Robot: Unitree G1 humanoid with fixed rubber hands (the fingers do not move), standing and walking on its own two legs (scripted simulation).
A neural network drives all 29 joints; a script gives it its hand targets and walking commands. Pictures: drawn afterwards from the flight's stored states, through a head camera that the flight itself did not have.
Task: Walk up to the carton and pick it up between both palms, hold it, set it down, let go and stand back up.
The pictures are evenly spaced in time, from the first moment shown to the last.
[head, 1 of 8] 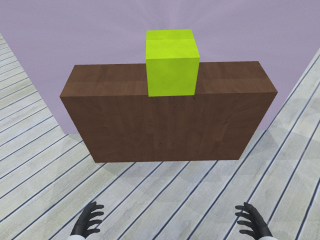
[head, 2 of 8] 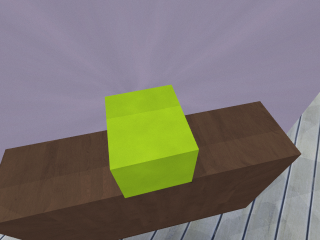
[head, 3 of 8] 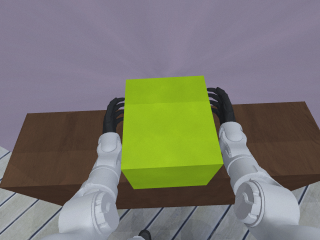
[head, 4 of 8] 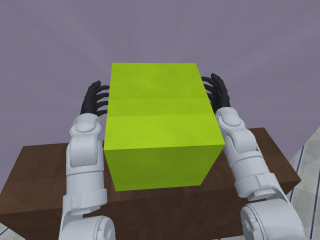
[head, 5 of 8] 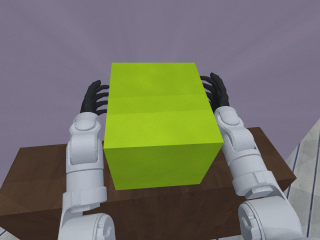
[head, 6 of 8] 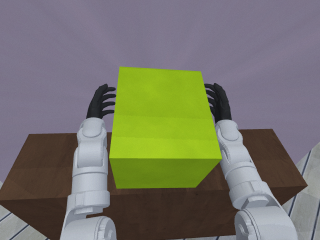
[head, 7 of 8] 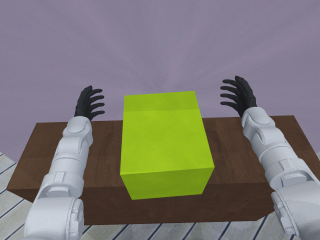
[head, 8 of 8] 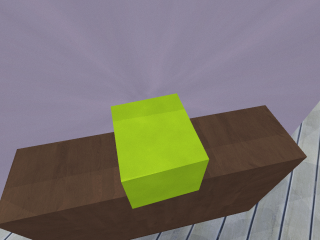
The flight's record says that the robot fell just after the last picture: no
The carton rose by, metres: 0.18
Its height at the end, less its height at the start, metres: +0.00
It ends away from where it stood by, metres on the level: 0.03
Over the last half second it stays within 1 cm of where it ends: yes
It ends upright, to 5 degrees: yes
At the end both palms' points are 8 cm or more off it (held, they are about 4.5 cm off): yes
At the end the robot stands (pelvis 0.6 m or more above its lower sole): yes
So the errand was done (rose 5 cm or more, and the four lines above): yes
